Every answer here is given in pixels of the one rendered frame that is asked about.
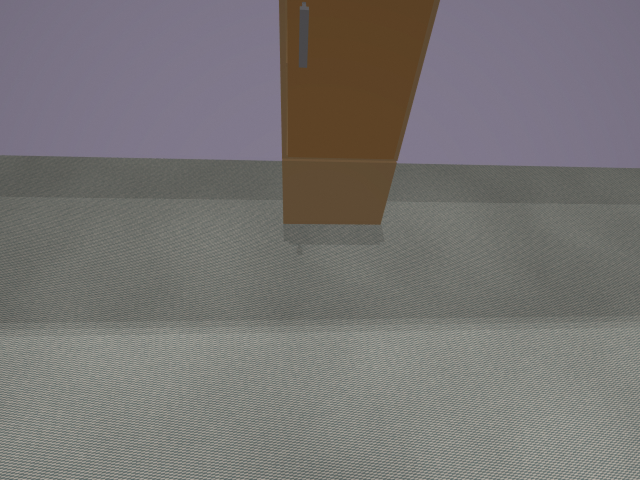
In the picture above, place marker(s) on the cupboard door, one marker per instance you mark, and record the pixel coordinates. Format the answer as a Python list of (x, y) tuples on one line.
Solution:
[(351, 100)]

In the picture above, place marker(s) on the handle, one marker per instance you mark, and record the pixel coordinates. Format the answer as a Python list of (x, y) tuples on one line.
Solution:
[(303, 35)]

